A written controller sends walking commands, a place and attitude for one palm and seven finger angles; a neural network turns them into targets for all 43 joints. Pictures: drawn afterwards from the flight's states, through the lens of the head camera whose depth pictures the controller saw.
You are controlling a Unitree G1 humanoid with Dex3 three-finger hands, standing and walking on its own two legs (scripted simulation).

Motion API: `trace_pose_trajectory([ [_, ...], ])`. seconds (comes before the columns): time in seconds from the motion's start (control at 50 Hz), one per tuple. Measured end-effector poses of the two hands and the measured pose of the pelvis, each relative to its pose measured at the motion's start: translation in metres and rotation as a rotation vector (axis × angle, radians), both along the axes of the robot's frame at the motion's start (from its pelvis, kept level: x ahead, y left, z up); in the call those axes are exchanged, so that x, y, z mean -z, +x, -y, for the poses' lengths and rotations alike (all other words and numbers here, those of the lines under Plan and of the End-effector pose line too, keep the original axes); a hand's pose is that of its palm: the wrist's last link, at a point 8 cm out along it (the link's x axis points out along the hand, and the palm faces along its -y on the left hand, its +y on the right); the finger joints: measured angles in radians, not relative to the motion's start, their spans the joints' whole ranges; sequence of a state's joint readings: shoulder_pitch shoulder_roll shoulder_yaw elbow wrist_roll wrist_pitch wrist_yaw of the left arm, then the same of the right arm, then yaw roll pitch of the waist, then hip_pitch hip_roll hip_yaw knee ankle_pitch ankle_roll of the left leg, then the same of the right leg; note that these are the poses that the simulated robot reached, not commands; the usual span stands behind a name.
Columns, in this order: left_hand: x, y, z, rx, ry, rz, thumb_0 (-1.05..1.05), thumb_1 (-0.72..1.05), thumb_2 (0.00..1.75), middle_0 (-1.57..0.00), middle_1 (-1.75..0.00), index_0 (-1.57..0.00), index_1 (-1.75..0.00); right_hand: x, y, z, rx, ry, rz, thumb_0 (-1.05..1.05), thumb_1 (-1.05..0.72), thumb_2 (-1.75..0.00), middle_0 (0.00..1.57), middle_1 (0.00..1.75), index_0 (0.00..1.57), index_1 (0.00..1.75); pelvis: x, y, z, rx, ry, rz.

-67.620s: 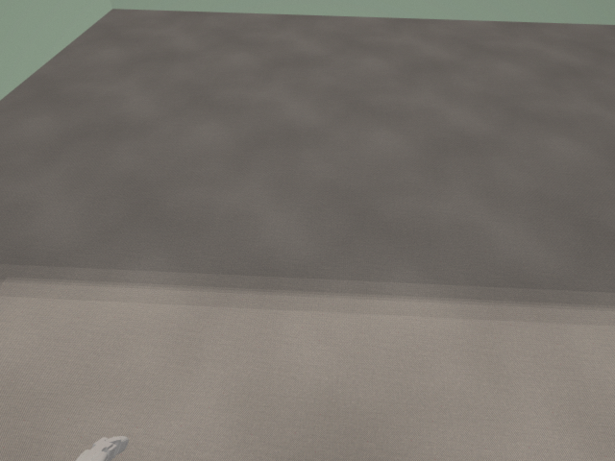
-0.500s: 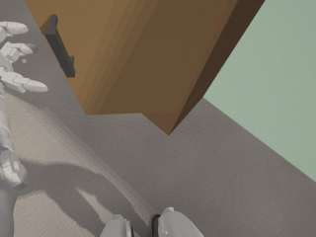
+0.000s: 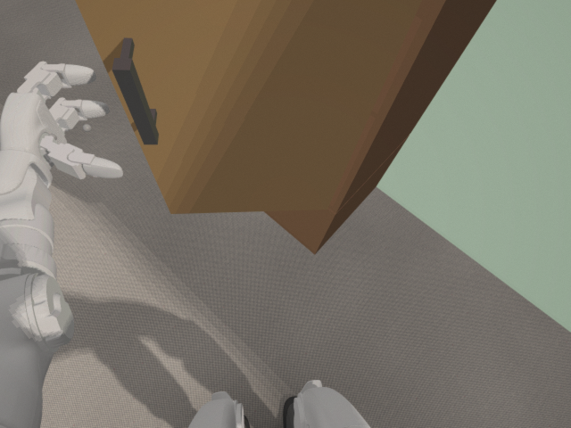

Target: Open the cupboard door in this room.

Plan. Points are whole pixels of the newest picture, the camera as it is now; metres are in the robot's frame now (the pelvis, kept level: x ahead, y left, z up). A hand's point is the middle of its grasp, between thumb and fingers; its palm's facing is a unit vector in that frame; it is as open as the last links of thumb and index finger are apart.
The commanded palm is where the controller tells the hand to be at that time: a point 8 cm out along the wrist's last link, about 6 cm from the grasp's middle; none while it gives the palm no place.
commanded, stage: slide the fingers in behind the handle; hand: left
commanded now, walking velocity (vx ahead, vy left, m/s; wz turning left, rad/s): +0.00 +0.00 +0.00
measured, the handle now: (140, 95) +0.56 +0.17 +0.07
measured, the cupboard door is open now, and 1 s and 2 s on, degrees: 46 46 46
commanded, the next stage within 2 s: close the thumb around the handle in 1.62 s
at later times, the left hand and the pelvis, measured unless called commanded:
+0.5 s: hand (108, 121) +0.51 +0.20 +0.08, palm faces -0.02 -1.00 -0.02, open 13.9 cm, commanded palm +0.48 +0.24 +0.07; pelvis -0.01 +0.00 -0.01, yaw +0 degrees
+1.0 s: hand (139, 123) +0.51 +0.16 +0.07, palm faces -0.02 -1.00 -0.01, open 14.0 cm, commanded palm +0.48 +0.20 +0.07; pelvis -0.01 -0.01 -0.01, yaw +0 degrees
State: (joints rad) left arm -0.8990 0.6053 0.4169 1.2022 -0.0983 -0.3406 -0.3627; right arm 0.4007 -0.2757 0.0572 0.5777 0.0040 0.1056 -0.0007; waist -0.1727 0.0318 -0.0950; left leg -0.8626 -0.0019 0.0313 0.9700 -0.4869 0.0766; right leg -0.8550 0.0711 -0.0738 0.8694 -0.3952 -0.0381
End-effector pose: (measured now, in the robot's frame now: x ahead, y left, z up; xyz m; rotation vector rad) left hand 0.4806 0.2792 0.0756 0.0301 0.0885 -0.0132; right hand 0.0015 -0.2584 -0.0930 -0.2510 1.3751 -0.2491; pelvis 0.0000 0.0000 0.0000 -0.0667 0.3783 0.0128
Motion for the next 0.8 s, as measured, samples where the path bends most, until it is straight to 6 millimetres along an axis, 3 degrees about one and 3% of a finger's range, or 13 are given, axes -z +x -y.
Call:
trace_pose_trajectory([
  [0.16, -0.012, -0.002, 0.004, 0.009, -0.012, 0.081, -0.01, -0.49, 0.30, -0.30, -1.20, -0.30, -1.20, 0.002, -0.026, 0.002, 0.008, -0.007, -0.052, 0.00, -0.90, -0.90, 0.20, 0.30, 0.20, 0.30, 0.003, -0.009, 0.001, -0.007, -0.003, 0.003],
  [0.28, -0.001, 0.000, 0.016, 0.025, -0.018, 0.009, -0.01, -0.50, 0.30, -0.30, -1.20, -0.30, -1.20, 0.000, -0.038, 0.007, 0.015, -0.025, -0.058, 0.00, -0.90, -0.90, 0.20, 0.30, 0.20, 0.30, 0.005, -0.014, 0.002, -0.008, -0.002, 0.000],
  [0.4, -0.006, 0.004, 0.024, 0.008, -0.019, 0.080, -0.01, -0.49, 0.30, -0.30, -1.20, -0.30, -1.20, -0.002, -0.044, 0.009, 0.022, -0.031, -0.054, 0.00, -0.90, -0.90, 0.20, 0.30, 0.20, 0.30, 0.006, -0.015, 0.003, 0.002, 0.001, -0.006],
  [0.8, -0.002, 0.005, 0.044, 0.020, -0.019, 0.051, -0.01, -0.49, 0.30, -0.30, -1.20, -0.30, -1.20, 0.005, -0.019, 0.005, 0.004, 0.012, -0.011, 0.00, -0.90, -0.90, 0.20, 0.30, 0.20, 0.30, 0.005, -0.007, 0.006, -0.003, 0.005, -0.002],
])
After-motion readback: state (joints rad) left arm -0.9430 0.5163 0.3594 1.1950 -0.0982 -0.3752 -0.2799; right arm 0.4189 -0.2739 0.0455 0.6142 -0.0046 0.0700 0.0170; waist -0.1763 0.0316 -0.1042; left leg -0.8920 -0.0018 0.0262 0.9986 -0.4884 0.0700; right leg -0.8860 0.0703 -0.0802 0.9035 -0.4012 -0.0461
